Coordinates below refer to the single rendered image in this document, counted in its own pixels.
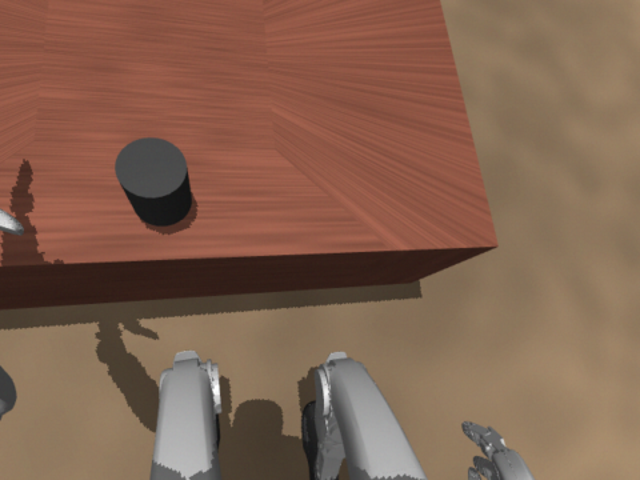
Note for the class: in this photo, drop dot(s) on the left robot hand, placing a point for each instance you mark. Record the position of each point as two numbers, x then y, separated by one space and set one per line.
9 224

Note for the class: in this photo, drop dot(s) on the right robot foot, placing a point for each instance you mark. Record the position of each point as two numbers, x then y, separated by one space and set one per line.
310 439

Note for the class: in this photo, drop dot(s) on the left robot arm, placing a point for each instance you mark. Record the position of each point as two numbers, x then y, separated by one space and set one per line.
8 394

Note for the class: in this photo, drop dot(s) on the right robot hand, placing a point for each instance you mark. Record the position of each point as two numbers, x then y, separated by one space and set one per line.
506 464

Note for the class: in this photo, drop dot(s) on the can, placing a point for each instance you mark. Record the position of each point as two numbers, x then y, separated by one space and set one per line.
153 174

